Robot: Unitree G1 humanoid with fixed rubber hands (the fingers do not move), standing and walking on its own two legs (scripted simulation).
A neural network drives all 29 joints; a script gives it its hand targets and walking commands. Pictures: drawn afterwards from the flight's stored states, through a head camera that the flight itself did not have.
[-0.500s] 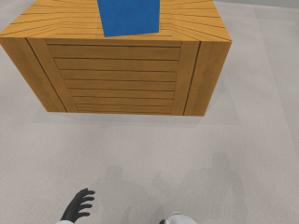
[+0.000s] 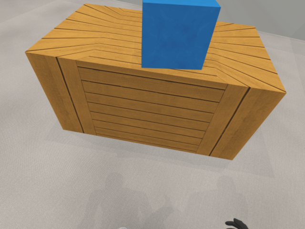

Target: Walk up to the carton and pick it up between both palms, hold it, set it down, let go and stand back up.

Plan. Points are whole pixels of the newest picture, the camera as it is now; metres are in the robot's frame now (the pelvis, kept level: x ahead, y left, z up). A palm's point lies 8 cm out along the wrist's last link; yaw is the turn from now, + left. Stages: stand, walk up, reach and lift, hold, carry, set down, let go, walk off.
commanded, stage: walk up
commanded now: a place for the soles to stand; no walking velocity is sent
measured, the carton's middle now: (174, 32) +0.98 -0.02 +0.07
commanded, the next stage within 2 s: none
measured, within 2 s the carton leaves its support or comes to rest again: neither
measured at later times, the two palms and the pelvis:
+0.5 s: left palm (102, 145) +0.40 +0.21 -0.09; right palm out of the picture +0.11 -0.23 -0.12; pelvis +0.22 +0.00 +0.00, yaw -5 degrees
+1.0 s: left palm (81, 149) +0.40 +0.29 -0.13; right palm (218, 125) +0.53 -0.22 -0.08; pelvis +0.42 +0.03 +0.00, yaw -1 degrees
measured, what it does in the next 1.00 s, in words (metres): walks ahead: right foot, then left foot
